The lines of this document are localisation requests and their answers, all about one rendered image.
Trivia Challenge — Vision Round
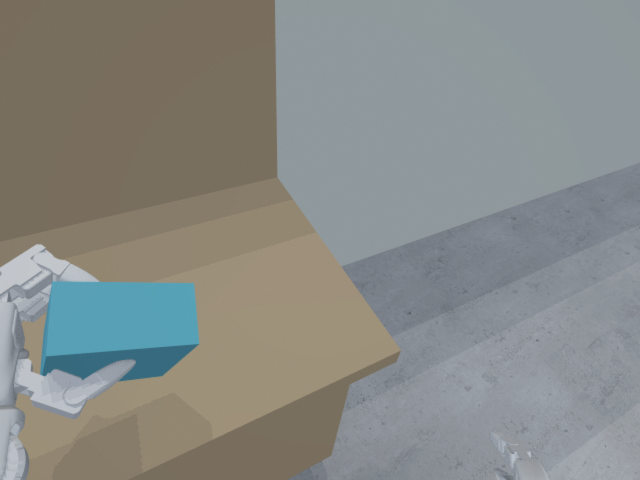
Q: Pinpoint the left robot forearm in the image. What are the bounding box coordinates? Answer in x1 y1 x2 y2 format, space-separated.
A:
0 405 29 480

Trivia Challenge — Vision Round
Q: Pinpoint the robot right hand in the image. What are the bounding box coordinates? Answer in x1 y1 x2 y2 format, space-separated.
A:
486 430 549 480

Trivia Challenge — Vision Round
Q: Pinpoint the table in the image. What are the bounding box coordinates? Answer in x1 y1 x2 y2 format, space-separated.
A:
0 0 401 480

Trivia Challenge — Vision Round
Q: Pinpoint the sponge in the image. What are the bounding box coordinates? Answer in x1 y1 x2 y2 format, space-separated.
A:
40 281 199 382

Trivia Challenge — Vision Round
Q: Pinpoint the robot left hand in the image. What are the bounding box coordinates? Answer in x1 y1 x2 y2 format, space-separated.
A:
0 244 136 420

